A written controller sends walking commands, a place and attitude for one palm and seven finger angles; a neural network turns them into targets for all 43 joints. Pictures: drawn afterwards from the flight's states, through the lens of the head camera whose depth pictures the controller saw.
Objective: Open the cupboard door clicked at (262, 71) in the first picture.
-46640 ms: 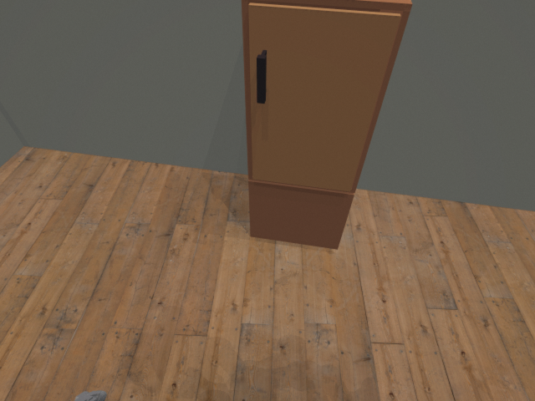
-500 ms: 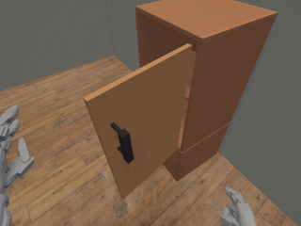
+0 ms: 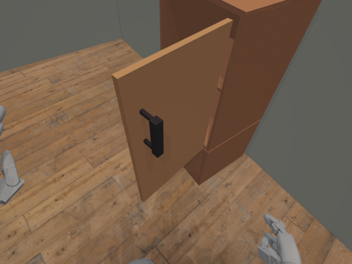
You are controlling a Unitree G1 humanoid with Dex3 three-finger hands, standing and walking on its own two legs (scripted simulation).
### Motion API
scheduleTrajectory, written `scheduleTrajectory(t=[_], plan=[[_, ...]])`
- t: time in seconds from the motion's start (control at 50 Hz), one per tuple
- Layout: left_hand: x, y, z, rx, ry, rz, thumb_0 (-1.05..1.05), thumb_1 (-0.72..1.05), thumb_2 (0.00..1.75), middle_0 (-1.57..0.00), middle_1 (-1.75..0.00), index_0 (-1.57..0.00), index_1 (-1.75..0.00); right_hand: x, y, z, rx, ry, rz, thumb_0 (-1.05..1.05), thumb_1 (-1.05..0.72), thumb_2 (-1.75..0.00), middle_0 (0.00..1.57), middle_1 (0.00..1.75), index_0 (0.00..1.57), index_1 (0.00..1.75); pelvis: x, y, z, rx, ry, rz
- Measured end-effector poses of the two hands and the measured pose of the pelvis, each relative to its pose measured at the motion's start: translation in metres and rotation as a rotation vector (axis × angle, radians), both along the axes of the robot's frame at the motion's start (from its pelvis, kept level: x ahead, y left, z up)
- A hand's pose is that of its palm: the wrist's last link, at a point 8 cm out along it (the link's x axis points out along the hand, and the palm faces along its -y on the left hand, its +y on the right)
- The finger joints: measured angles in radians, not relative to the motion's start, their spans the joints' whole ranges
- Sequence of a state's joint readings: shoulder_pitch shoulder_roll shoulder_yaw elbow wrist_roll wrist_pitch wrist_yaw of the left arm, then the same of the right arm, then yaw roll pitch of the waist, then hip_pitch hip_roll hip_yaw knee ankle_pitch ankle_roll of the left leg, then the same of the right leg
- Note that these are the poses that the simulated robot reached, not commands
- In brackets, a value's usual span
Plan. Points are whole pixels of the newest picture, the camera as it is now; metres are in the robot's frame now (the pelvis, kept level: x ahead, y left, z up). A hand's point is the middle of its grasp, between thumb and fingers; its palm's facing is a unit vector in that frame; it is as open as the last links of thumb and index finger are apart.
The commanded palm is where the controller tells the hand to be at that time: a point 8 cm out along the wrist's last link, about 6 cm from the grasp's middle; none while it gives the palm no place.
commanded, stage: step back with the hand held close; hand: left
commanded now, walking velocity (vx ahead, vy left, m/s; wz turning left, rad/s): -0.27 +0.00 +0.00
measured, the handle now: (151, 133) +0.40 +0.09 +0.06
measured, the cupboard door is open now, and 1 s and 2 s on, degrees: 100 100 100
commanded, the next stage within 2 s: stop stepping back and stand still in 0.50 s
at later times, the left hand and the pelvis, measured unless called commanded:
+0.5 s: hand out of the picture +0.12 +0.27 +0.18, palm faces +0.43 -0.80 -0.42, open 7.4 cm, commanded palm +0.06 +0.30 +0.19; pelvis -0.08 +0.00 +0.00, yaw -1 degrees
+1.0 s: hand out of the picture +0.01 +0.26 +0.18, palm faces +0.36 -0.79 -0.49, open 7.4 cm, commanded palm -0.03 +0.30 +0.19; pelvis -0.19 +0.01 +0.01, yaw -4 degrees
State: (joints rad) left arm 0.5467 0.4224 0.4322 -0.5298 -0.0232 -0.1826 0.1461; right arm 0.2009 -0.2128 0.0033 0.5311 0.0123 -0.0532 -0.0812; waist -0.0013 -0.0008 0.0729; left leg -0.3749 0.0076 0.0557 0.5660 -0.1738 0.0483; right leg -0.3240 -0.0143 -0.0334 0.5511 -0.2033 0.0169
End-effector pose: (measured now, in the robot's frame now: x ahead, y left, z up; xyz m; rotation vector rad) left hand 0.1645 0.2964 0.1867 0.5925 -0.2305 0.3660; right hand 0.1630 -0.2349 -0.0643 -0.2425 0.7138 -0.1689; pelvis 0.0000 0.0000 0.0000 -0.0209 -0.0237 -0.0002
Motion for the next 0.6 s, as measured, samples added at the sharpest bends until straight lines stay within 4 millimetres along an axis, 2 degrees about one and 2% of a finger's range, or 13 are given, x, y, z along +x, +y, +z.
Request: scheduleTrajectory(t=[0.14, 0.26, 0.4, 0.48, 0.52, 0.6], plan=[[-0.032, -0.001, -0.001, -0.021, -0.053, 0.031, 0.02, 0.89, 0.9, -0.21, -0.3, -0.21, -0.31, -0.022, 0.005, -0.012, 0.006, 0.024, 0.038, 0.01, -0.9, -0.9, 0.21, 0.3, 0.21, 0.3, -0.021, -0.001, -0.005, -0.009, -0.003, 0.011], [-0.043, 0.007, -0.006, -0.053, -0.102, -0.011, 0.02, 0.89, 0.9, -0.21, -0.3, -0.21, -0.31, -0.046, 0.007, -0.012, -0.039, 0.041, 0.013, 0.01, -0.9, -0.9, 0.21, 0.3, 0.21, 0.3, -0.039, 0.011, -0.01, -0.022, -0.021, 0.006], [-0.064, 0.022, 0.012, -0.011, -0.131, -0.002, 0.02, 0.89, 0.9, -0.21, -0.3, -0.21, -0.31, -0.071, 0.022, 0.0, 0.0, 0.018, 0.018, 0.01, -0.9, -0.9, 0.21, 0.3, 0.21, 0.3, -0.064, 0.01, 0.001, -0.062, 0.009, 0.01], [-0.082, 0.013, 0.011, -0.05, -0.109, -0.012, 0.02, 0.89, 0.9, -0.21, -0.3, -0.21, -0.31, -0.081, 0.027, 0.003, 0.028, 0.001, 0.047, 0.01, -0.9, -0.9, 0.21, 0.3, 0.21, 0.3, -0.078, 0.006, 0.004, -0.055, 0.051, -0.012], [-0.09, 0.004, 0.007, -0.037, -0.101, -0.038, 0.02, 0.89, 0.9, -0.21, -0.3, -0.21, -0.31, -0.085, 0.026, -0.001, 0.038, -0.015, 0.061, 0.01, -0.9, -0.9, 0.21, 0.3, 0.21, 0.3, -0.09, 0.002, -0.002, -0.013, 0.07, -0.044], [-0.095, -0.006, 0.005, -0.053, -0.084, -0.101, 0.02, 0.89, 0.9, -0.21, -0.3, -0.21, -0.31, -0.105, 0.02, -0.005, 0.018, 0.026, 0.037, 0.01, -0.9, -0.9, 0.21, 0.3, 0.21, 0.3, -0.106, 0.006, 0.001, -0.016, 0.042, -0.07]])
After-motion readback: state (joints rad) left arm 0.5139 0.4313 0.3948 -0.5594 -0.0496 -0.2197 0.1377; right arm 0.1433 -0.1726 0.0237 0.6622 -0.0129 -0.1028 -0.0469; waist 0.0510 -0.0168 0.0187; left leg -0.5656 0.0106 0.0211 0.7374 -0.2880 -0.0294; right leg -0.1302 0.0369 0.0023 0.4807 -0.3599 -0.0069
